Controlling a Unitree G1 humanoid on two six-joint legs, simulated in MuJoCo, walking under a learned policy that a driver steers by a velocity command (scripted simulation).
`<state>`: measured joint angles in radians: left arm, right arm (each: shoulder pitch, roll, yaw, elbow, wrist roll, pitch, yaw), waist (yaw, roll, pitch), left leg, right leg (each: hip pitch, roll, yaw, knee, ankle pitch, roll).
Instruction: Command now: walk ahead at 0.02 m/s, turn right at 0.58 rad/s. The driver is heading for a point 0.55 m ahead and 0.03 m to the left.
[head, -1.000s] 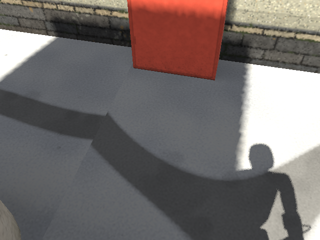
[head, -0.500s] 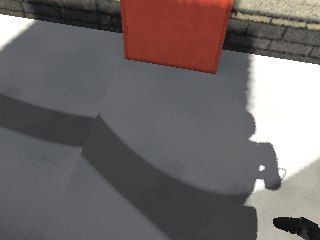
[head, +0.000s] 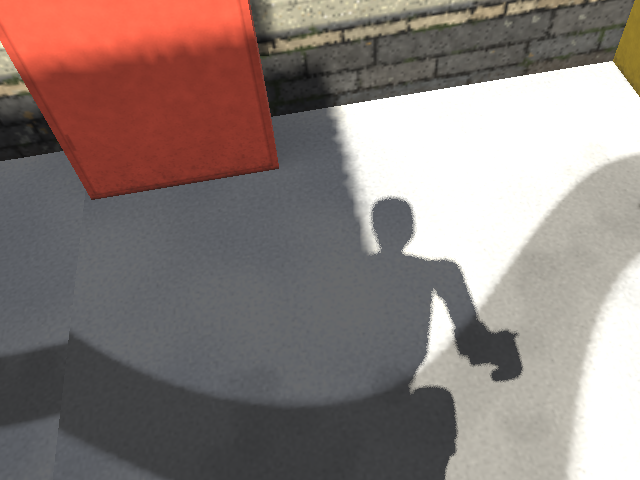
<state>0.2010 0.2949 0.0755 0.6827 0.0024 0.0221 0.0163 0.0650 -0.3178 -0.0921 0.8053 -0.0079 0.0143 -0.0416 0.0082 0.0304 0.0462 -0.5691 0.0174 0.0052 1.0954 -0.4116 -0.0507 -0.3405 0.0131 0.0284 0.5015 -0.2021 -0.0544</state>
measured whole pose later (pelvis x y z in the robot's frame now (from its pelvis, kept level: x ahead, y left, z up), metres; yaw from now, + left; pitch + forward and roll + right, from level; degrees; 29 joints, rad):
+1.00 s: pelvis +0.04 +0.03 -0.01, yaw -7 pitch -2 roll +0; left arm 0.19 0.22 0.04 0.79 0.01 -0.01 0.03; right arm 0.16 -0.24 -0.02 0.93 -0.01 0.00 -0.02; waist -0.02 0.00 0.04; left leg -0.21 0.00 -0.01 0.55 -0.32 -0.01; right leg -0.24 0.03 0.07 0.56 -0.30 0.00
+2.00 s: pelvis +0.03 +0.03 -0.01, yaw -6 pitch -2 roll +0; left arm 0.19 0.21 0.02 1.05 -0.01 -0.01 0.04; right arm 0.25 -0.21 0.00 1.09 0.00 -0.01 -0.04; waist -0.01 0.00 0.05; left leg -0.20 0.00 -0.02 0.53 -0.30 0.00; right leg -0.23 0.02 0.06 0.53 -0.28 0.00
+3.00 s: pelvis +0.41 +0.01 +0.01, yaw -7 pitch +0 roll +1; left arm 0.14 0.26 0.05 0.92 0.00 -0.06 0.03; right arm 0.26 -0.23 -0.01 1.01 -0.02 -0.10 0.03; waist -0.04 -0.04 0.05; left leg -0.17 -0.08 0.07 0.28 -0.12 0.08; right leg -0.60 -0.09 0.05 0.89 -0.19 0.01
